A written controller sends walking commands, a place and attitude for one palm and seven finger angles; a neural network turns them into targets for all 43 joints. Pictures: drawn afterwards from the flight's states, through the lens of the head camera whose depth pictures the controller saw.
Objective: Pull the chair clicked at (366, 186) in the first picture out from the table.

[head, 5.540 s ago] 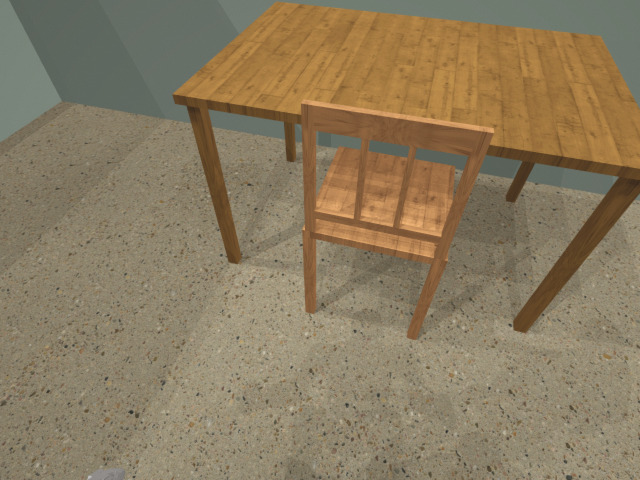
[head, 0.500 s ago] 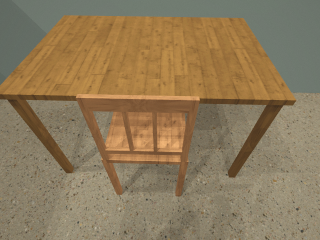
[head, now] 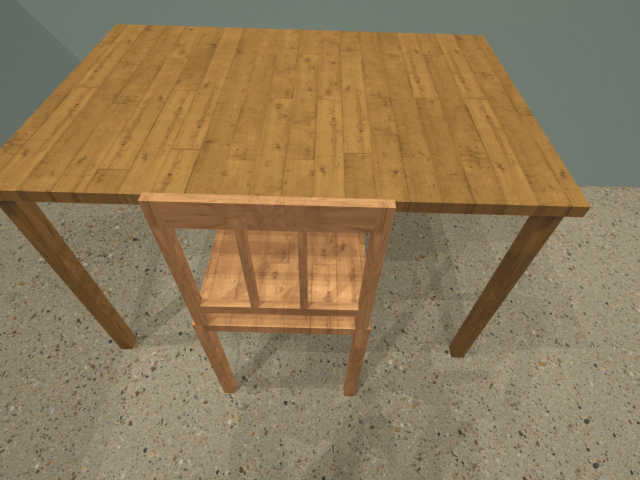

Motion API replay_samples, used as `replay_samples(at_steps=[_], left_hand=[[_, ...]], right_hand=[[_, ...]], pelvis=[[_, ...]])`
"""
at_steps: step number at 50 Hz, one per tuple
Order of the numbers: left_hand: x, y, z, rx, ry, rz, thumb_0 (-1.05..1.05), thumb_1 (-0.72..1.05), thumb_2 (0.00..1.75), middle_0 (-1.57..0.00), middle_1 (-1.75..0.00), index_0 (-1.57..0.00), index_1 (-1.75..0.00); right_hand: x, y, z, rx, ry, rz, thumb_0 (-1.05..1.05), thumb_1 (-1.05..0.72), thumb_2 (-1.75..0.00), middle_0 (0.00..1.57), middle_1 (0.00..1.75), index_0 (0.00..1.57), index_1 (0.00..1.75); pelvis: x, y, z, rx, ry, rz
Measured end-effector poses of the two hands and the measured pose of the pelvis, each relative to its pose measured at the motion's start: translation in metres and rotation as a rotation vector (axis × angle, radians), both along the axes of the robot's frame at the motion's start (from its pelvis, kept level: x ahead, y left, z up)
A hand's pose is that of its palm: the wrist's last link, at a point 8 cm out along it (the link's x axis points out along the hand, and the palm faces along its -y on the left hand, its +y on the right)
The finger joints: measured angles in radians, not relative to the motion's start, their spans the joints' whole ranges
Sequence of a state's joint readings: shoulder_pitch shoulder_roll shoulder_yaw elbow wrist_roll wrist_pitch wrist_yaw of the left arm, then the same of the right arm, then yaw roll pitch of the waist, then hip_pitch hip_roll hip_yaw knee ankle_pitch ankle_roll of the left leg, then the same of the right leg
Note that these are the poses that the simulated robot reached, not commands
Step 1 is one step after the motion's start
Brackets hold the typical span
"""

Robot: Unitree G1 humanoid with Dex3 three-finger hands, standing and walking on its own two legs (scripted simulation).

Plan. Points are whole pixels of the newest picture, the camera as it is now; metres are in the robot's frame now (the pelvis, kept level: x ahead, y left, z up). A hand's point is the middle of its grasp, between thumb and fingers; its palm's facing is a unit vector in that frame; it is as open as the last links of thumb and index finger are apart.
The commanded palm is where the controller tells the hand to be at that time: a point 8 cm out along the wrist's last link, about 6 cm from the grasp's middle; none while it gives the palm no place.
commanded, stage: look again from close up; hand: left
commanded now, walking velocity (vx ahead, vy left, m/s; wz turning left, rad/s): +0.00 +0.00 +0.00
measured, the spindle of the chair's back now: (248, 269) +0.48 +0.17 -0.12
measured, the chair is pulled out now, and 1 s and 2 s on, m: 0.00 0.00 0.00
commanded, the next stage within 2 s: shuffle to correct the standing spot in 1.04 s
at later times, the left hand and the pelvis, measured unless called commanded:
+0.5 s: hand out of the picture +0.02 +0.25 -0.18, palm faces +0.00 -0.98 -0.22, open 7.4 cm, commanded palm none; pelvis -0.02 +0.07 -0.01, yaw -1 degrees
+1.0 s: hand out of the picture -0.10 +0.25 -0.18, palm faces +0.01 -0.98 -0.18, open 7.4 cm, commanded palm none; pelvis -0.03 +0.08 +0.00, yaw -1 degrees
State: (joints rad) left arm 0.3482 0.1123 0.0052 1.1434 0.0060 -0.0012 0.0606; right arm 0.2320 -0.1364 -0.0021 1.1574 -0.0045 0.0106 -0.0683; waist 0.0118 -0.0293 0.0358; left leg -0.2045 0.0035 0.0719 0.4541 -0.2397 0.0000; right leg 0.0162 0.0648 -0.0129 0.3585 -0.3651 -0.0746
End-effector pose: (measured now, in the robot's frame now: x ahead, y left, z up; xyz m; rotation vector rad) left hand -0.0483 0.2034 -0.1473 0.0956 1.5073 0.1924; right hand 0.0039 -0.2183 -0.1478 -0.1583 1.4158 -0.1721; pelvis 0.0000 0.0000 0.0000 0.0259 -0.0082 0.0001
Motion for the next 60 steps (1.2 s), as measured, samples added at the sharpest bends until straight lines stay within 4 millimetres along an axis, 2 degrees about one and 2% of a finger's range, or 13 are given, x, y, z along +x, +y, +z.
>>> replay_samples(at_steps=[8, 11, 18, 23, 27, 33, 40, 45, 52, 60], left_hand=[[0.007, 0.013, -0.001, 0.007, -0.034, -0.058, 0.01, 0.91, 0.9, -0.2, -0.3, -0.2, -0.3], [0.016, 0.026, -0.004, 0.006, -0.068, -0.09, 0.01, 0.91, 0.9, -0.2, -0.3, -0.2, -0.3], [0.055, 0.066, -0.007, 0.034, -0.21, -0.094, 0.01, 0.91, 0.9, -0.2, -0.3, -0.2, -0.3], [0.062, 0.087, -0.003, 0.045, -0.242, -0.11, 0.01, 0.91, 0.9, -0.2, -0.3, -0.2, -0.3], [0.051, 0.099, 0.0, 0.048, -0.221, -0.115, 0.01, 0.91, 0.9, -0.2, -0.3, -0.2, -0.3], [0.015, 0.109, 0.001, 0.042, -0.126, -0.107, 0.01, 0.91, 0.9, -0.2, -0.3, -0.2, -0.3], [-0.031, 0.108, 0.002, 0.026, -0.008, -0.077, 0.01, 0.91, 0.9, -0.2, -0.3, -0.2, -0.3], [-0.051, 0.101, 0.003, 0.01, 0.041, -0.058, 0.01, 0.91, 0.9, -0.2, -0.3, -0.2, -0.3], [-0.056, 0.088, 0.001, -0.012, 0.046, -0.047, 0.01, 0.91, 0.9, -0.2, -0.3, -0.2, -0.3], [-0.041, 0.077, -0.001, -0.021, 0.006, -0.052, 0.01, 0.91, 0.9, -0.2, -0.3, -0.2, -0.3]], right_hand=[[0.002, 0.008, -0.001, 0.002, -0.048, -0.011, 0.01, -0.93, -0.9, 0.2, 0.3, 0.2, 0.29], [0.003, 0.015, -0.001, -0.005, -0.101, -0.028, 0.01, -0.93, -0.9, 0.19, 0.3, 0.2, 0.29], [-0.007, 0.04, 0.002, -0.021, -0.121, -0.016, 0.01, -0.93, -0.9, 0.2, 0.3, 0.2, 0.29], [-0.017, 0.056, 0.002, -0.012, -0.105, 0.006, 0.01, -0.94, -0.9, 0.2, 0.3, 0.2, 0.29], [-0.023, 0.064, 0.004, -0.006, -0.097, 0.009, 0.01, -0.94, -0.9, 0.2, 0.3, 0.2, 0.29], [-0.028, 0.072, 0.008, 0.001, -0.077, 0.014, 0.01, -0.93, -0.9, 0.2, 0.3, 0.2, 0.29], [-0.026, 0.075, 0.009, -0.001, -0.066, 0.022, 0.01, -0.92, -0.9, 0.2, 0.3, 0.2, 0.29], [-0.021, 0.074, 0.01, -0.003, -0.068, 0.029, 0.01, -0.92, -0.9, 0.2, 0.3, 0.2, 0.29], [-0.017, 0.071, 0.011, -0.005, -0.072, 0.035, 0.01, -0.92, -0.9, 0.2, 0.3, 0.2, 0.29], [-0.018, 0.065, 0.011, -0.006, -0.071, 0.028, 0.01, -0.92, -0.9, 0.2, 0.3, 0.2, 0.29]], pelvis=[[-0.003, 0.014, -0.004, -0.03, 0.023, -0.02], [-0.003, 0.023, -0.008, -0.035, 0.015, -0.023], [-0.007, 0.047, -0.01, -0.032, -0.001, -0.021], [-0.02, 0.064, -0.009, -0.034, 0.001, -0.015], [-0.027, 0.073, -0.006, -0.028, 0.007, -0.017], [-0.033, 0.081, -0.003, -0.021, 0.023, -0.019], [-0.034, 0.084, 0.0, -0.019, 0.023, -0.018], [-0.034, 0.084, 0.0, -0.018, 0.019, -0.016], [-0.034, 0.081, 0.001, -0.017, 0.016, -0.012], [-0.032, 0.074, 0.002, -0.015, 0.013, -0.011]])
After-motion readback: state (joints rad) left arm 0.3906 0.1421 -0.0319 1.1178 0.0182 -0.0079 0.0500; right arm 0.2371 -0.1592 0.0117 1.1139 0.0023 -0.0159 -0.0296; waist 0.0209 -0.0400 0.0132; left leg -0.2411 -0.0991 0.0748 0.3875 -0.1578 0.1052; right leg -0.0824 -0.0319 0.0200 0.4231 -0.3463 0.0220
